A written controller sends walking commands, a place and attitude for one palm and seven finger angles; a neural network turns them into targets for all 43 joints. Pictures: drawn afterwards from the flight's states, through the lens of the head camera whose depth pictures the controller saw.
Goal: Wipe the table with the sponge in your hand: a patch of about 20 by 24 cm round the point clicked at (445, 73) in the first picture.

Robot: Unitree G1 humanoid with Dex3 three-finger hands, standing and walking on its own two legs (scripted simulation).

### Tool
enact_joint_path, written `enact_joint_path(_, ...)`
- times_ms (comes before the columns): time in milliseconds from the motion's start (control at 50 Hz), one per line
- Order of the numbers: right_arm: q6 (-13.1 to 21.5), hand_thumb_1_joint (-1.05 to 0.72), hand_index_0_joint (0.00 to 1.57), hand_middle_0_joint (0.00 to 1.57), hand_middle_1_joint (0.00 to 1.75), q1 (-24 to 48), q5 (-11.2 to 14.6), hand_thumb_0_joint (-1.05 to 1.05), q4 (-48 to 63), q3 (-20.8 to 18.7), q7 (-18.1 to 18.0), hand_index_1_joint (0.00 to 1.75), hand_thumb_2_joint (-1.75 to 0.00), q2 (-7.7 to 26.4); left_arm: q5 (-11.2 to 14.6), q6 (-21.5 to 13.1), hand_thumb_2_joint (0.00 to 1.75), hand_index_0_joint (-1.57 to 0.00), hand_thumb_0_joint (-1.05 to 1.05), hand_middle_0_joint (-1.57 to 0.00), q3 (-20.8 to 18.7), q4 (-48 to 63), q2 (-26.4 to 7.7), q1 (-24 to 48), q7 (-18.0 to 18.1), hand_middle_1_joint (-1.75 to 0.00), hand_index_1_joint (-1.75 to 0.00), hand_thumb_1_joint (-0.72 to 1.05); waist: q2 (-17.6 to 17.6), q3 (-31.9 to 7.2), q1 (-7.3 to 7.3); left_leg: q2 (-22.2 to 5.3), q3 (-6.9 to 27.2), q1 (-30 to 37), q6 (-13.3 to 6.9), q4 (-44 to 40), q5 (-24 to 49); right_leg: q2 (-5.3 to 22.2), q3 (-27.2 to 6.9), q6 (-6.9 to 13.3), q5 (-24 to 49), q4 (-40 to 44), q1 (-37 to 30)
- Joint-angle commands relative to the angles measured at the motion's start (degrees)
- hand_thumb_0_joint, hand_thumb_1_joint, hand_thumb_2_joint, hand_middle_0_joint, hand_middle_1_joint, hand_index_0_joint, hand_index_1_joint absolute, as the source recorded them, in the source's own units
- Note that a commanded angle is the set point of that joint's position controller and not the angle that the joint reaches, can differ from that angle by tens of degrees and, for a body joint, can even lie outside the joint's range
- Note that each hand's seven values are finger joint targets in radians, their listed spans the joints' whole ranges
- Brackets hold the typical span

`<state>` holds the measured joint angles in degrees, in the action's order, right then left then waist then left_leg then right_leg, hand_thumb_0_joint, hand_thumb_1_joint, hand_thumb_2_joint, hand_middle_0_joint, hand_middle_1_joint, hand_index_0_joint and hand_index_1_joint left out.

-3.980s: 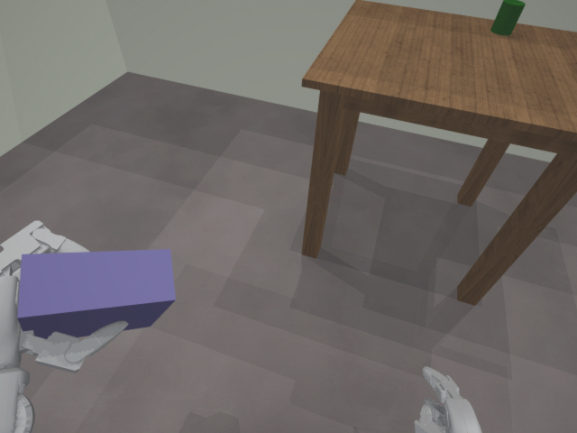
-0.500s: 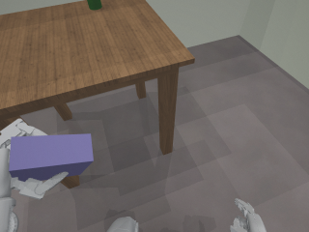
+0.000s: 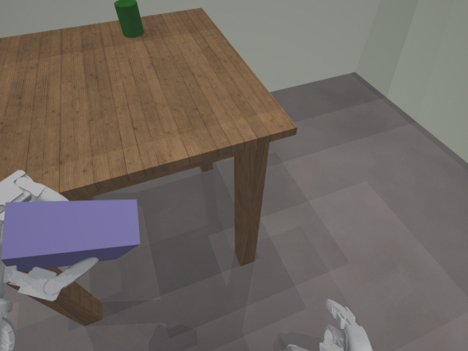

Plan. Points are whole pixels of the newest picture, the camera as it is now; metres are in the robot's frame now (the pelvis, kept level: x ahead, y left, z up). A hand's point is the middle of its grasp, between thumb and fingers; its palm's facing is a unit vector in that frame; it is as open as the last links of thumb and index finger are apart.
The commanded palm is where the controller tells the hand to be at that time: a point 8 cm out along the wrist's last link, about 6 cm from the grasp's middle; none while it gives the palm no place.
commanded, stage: take the last steps up to it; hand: left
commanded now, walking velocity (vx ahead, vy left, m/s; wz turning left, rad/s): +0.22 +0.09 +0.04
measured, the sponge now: (91, 235) +0.23 +0.20 +0.16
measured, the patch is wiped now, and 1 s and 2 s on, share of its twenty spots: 0.00 0.00 0.00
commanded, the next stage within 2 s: come to a stop and stand still in 0.36 s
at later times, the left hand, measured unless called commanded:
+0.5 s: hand (77, 176) +0.29 +0.23 +0.19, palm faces +0.40 -0.79 -0.47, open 9.8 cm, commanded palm +0.25 +0.28 +0.18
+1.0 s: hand (58, 165) +0.32 +0.27 +0.18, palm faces +0.47 -0.72 -0.51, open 9.8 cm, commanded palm +0.22 +0.26 +0.18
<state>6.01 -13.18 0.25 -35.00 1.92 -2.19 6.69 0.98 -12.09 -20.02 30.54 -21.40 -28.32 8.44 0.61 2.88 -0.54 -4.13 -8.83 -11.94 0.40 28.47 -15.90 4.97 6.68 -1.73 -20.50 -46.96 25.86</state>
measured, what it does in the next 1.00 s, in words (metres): steps on the spot: right foot, then left foot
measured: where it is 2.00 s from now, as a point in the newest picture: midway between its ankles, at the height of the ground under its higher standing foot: outside the picture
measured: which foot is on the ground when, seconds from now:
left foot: down 0.00-0.08, up 0.10-0.50, down 0.52-1.00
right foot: up 0.00-0.06, down 0.08-0.52, up 0.54-0.88, down 0.90-1.00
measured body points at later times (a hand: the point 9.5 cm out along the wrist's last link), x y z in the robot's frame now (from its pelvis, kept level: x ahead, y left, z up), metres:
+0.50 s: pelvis +0.09 +0.00 +0.00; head +0.13 +0.00 +0.45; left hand +0.27 +0.27 +0.21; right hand +0.27 -0.27 -0.08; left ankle +0.14 +0.12 -0.73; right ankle +0.08 -0.11 -0.74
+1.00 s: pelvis +0.06 -0.03 -0.01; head +0.11 -0.03 +0.44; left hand +0.29 +0.31 +0.21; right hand +0.25 -0.23 -0.10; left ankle +0.14 +0.11 -0.74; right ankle +0.09 -0.14 -0.74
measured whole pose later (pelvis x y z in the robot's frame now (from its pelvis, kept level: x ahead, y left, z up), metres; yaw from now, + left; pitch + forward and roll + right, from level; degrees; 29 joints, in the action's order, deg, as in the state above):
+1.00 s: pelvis +0.06 -0.03 -0.01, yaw +2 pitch -2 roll +0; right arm 7.4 -9.4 0.2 -34.2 0.6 -0.3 10.7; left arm 1.6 -10.1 -27.9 16.8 -28.3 -10.9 4.2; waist 1.1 8.5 -1.6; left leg -5.8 -6.7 -20.2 0.9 31.6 -9.1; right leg 0.0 1.7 0.4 -16.8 -34.1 15.5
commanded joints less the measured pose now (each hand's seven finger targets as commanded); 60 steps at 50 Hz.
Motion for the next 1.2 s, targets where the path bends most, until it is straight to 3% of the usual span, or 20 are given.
enact_joint_path(0,2.96,-0.9,0.2,0.2,0.3,5.01,0.06,0.0,7.07,-4.54,-1.6,0.3,-0.9,10.73,0.28,-3.49,1.3,-1.2,0.0,-1.2,-7.95,9.44,-9.06,5.2,1.61,-1.6,-1.6,0.1,9.1,-7.73,0.13,-9.88,5.16,-1.85,-6.46,-4.76,5.25,-3.42,5.36,-0.59,4.62,14.06,-13.34)
enact_joint_path(40,1.87,-0.9,0.2,0.2,0.3,4.47,0.07,0.0,6.26,-4.71,-1.89,0.3,-0.9,9.76,-0.29,-3.26,1.3,-1.2,0.0,-1.2,-8.13,5.61,-9.58,6.64,1.63,-1.6,-1.6,0.1,-2.7,-9.54,-0.02,-5.44,2.29,-8.24,-4.03,12.1,-1.34,2.62,-4.03,2.43,5.69,23.19,-22.02)
enact_joint_path(60,1.26,-0.9,0.2,0.2,0.3,4.98,0.03,0.0,6.98,-4.4,-1.74,0.3,-0.9,8.46,-0.63,-2.8,1.3,-1.2,0.0,-1.2,-8.76,4.15,-11.31,7.38,1.63,-1.6,-1.6,0.1,-18.87,-9.48,0.18,1.97,-0.5,-20.96,-1.25,27.86,-12.41,15.43,-26.94,8.32,8.45,28.78,-27.34)
enact_joint_path(80,1.39,-0.9,0.2,0.2,0.3,7.61,-0.18,0.0,7.56,-4.27,-1.44,0.3,-0.9,9.48,0.09,-2.73,1.3,-1.2,0.0,-1.2,-9.84,4.09,-12.17,8.73,1.75,-1.6,-1.6,0.1,-19.57,-8.55,-0.89,2.32,5.99,-26.36,-0.3,38.98,-16.59,22.79,-35.57,11.93,11.15,32.01,-26.61)
enact_joint_path(140,0.52,-0.9,0.2,0.2,0.3,7.06,-0.26,0.0,5.5,-4.3,-0.67,0.3,-0.9,9.58,0.14,-4.25,1.3,-1.2,0.0,-1.2,-9.42,4.15,-11.05,6.12,0.97,-1.6,-1.6,0.1,-7.76,-6.92,0.33,-0.81,10.68,-26.36,1.04,45.59,-6.93,18.57,-24.82,11.29,14.84,29.78,-22.71)
enact_joint_path(260,-0.9,-0.9,0.2,0.2,0.3,7.45,-0.64,0.0,7.89,-4.44,-0.29,0.3,-0.9,9.54,-0.01,-6.25,1.3,-1.2,0.0,-1.2,-10.07,12.96,-11.4,1.44,1.87,-1.6,-1.6,0.1,-6.72,-10.6,0.35,-0.7,4.46,-18.97,1.48,24.84,-1.62,13.66,-6.86,9.03,39.58,25.73,-24.28)
enact_joint_path(400,-1.15,-0.9,0.2,0.2,0.3,5.07,-0.31,0.0,10.29,-6.02,-0.69,0.3,-0.9,10.01,0.74,-4.57,1.3,-1.2,0.0,-1.2,-11.18,12.86,-10.63,-2.22,3.19,-1.6,-1.6,0.1,-8.38,-11.1,-0.39,0.72,1.26,-9.79,0.6,6.73,-0.06,14.69,-9.04,8.92,32.78,22.96,-23.24)
enact_joint_path(460,-1.89,-0.9,0.2,0.2,0.3,4.09,-0.18,0.0,10.45,-6.15,-1.6,0.3,-0.9,10.54,0.78,-4.05,1.3,-1.2,0.0,-1.2,-9.28,10.7,-9.39,1.54,3.03,-1.6,-1.6,0.1,-5.1,-9.83,0.92,1.3,-0.41,1.52,0.28,-2.72,7.84,9.74,-5.33,5.57,22.51,18.06,-16.3)
enact_joint_path(500,-2.02,-0.9,0.2,0.2,0.3,4.66,0.29,0.0,11.36,-6.59,-2.05,0.3,-0.9,12.43,1.09,-4.32,1.3,-1.2,0.0,-1.2,-7.42,11.84,-8.55,3.99,2.53,-1.6,-1.6,0.1,10.85,-10.48,0.61,-11.13,14.38,11.11,-4.45,-6.16,22.57,1.12,-0.89,0.99,4.19,4.27,-5.05)
enact_joint_path(540,-1.27,-0.9,0.2,0.2,0.3,4.45,-0.4,0.0,10.75,-5.37,-1.27,0.3,-0.9,11.25,0.32,-4.75,1.3,-1.2,0.0,-1.2,-7.2,8.93,-9.79,4.92,1.84,-1.6,-1.6,0.1,12.82,-8.52,0.29,-19.91,25.06,6.8,-10.56,-9.95,36.03,-1.86,-5.13,0.51,-15.54,-8.6,-0.29)
enact_joint_path(640,1.62,-0.9,0.2,0.2,0.3,3.99,-0.74,0.0,9.84,-4.87,0.34,0.3,-0.9,11.27,-0.1,-3.77,1.3,-1.2,0.0,-1.2,-3.65,19.33,-7.98,7.84,1.43,-1.6,-1.6,0.1,12.62,-11.44,0.32,-13.79,12.13,9.7,-5.91,-7.24,38.9,-3.05,-3.57,0.26,-4.1,-1.89,-3.88)
enact_joint_path(820,2.29,-0.9,0.2,0.2,0.3,3.97,-0.72,0.0,9.48,-3.87,0.81,0.3,-0.9,10.47,1.87,-0.97,1.3,-1.2,0.0,-1.2,-7.16,13.75,-8.45,2.64,1.38,-1.6,-1.6,0.1,13.49,-9.68,1.39,-14.82,11.13,5.59,-5.48,-10.38,24.01,-5.54,-0.96,-0.64,-3.77,10.68,-9.55)
enact_joint_path(840,6.58,-0.9,0.2,0.2,0.3,-1.17,-5.54,0.0,4.05,-8.79,0.5,0.3,-0.9,15.22,-5.16,-5.71,1.3,-1.2,0.0,-1.2,-38.48,11.81,-50.98,55.77,-1.01,-1.6,-1.6,0.1,2.78,-4.0,-4.5,-12.23,2.52,-14.29,-3.44,2.25,18.61,2.88,-10.78,3.65,11.21,15.46,-13.46)
enact_joint_path(860,5.25,-0.9,0.2,0.2,0.3,-0.28,-1.97,0.0,7.57,-4.46,-0.06,0.3,-0.9,5.7,-1.32,-1.48,1.3,-1.2,0.0,-1.2,-11.85,-13.74,-16.22,28.15,-4.78,-1.6,-1.6,0.1,-7.18,-7.4,-0.08,-0.15,4.33,-4.03,-0.46,12.41,8.95,4.69,-20.05,8.07,21.76,25.06,-5.81)
enact_joint_path(880,4.64,-0.9,0.2,0.2,0.3,1.88,-0.39,0.0,10.77,-4.13,-0.17,0.3,-0.9,8.51,-0.12,-1.62,1.3,-1.2,0.0,-1.2,-13.75,-5.9,-18.75,19.75,-4.49,-1.6,-1.6,0.1,-7.98,-7.06,-0.97,1.58,3.25,-4.82,0.11,11.43,3.93,5.06,-19.4,6.16,43.95,25.26,-13.01)
enact_joint_path(900,5.28,-0.9,0.2,0.2,0.3,1.4,0.74,0.0,10.24,-3.41,0.08,0.3,-0.9,7.62,1.01,-0.46,1.3,-1.2,0.0,-1.2,-9.5,-14.33,-11.89,15.39,-4.49,-1.6,-1.6,0.1,-2.54,-12.63,0.29,2.11,1.98,-2.78,-0.38,3.45,8.33,4.79,-12.97,5.26,51.14,19.48,-21.3)
enact_joint_path(920,6.36,-0.9,0.2,0.2,0.3,2.38,0.04,0.0,9.97,-4.77,0.43,0.3,-0.9,10.95,1.73,-1.15,1.3,-1.2,0.0,-1.2,-13.9,-9.48,-18.54,16.68,-4.37,-1.6,-1.6,0.1,4.2,-14.31,-0.97,-0.64,1.35,3.86,-1.17,-2.95,15.26,2.18,-10.82,2.64,44.35,17.28,-17.07)
enact_joint_path(960,4.93,-0.9,0.2,0.2,0.3,4.14,1.32,0.0,12.79,-5.76,2.44,0.3,-0.9,11.62,1.99,-1.91,1.3,-1.2,0.0,-1.2,-7.4,6.22,-9.08,9.66,-4.93,-1.6,-1.6,0.1,-5.2,-17.89,-1.13,-1.07,5.1,7.08,-2.47,2.86,24.73,-1.13,-10.47,0.72,31.61,18.01,-17.1)
enact_joint_path(1080,4.43,-0.9,0.2,0.2,0.3,7.55,0.71,0.0,13.73,-4.22,1.18,0.3,-0.9,10.22,1.76,-1.67,1.3,-1.2,0.0,-1.2,-9.84,14.69,-12.61,2.61,-2.51,-1.6,-1.6,0.1,-8.81,-7.8,-0.91,3.25,4.47,-0.66,-0.98,6.92,-3.34,2.98,-17.31,5.07,-3.69,31.11,-5.09)
enact_joint_path(1180,3.63,-0.9,0.2,0.2,0.3,5.99,-0.11,0.0,11.16,-3.75,-1.34,0.3,-0.9,10.99,1.64,-2.09,1.3,-1.2,0.0,-1.2,-9.52,10.0,-11.65,12.78,-0.13,-1.6,-1.6,0.1,4.8,-2.08,0.0,2.85,8.74,-0.02,-0.7,-2.75,-7.55,-2.68,-13.81,4.57,-14.4,29.42,-1.17)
